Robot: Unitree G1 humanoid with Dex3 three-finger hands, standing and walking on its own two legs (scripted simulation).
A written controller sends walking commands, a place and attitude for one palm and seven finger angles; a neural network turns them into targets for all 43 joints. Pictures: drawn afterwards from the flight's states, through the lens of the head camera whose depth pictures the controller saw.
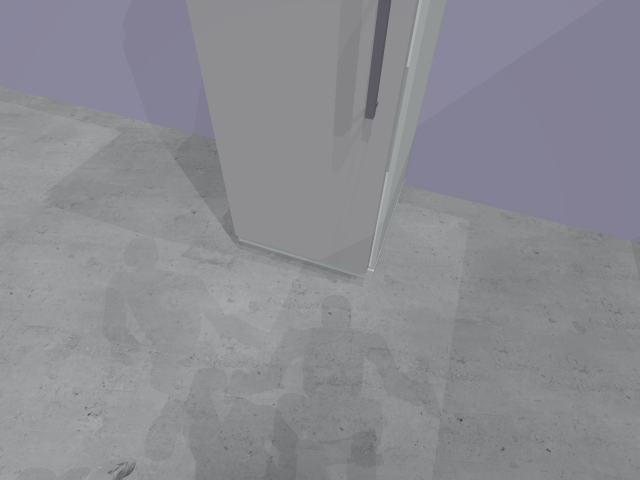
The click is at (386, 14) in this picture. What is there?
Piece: fridge door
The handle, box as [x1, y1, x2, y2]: [365, 0, 390, 119]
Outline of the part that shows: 390,0 379,0 378,2 365,110 365,117 372,119 377,104 376,98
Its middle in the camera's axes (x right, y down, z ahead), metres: +0.13 -0.41 +0.80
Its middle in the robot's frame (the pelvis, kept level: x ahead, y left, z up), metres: +0.90 -0.07 +0.15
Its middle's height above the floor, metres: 0.92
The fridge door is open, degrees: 0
